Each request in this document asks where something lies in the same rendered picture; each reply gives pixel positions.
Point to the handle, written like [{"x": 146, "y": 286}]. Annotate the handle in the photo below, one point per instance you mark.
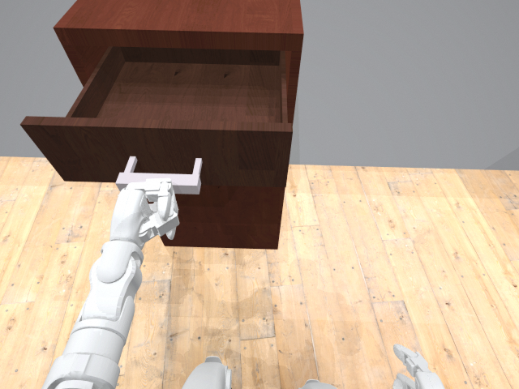
[{"x": 182, "y": 183}]

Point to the robot left shin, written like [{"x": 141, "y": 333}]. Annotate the robot left shin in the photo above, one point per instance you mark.
[{"x": 213, "y": 359}]

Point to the cabinet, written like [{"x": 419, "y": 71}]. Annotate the cabinet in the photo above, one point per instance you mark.
[{"x": 246, "y": 217}]

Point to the robot left thigh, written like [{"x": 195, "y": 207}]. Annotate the robot left thigh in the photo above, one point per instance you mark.
[{"x": 209, "y": 375}]

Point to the left robot forearm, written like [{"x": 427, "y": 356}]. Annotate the left robot forearm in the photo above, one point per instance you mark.
[{"x": 92, "y": 353}]

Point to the drawer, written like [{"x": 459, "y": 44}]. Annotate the drawer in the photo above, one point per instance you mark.
[{"x": 168, "y": 106}]

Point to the right robot hand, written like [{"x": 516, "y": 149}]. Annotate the right robot hand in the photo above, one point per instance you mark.
[{"x": 417, "y": 366}]

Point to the left robot hand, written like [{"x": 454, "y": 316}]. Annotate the left robot hand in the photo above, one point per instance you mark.
[{"x": 132, "y": 210}]

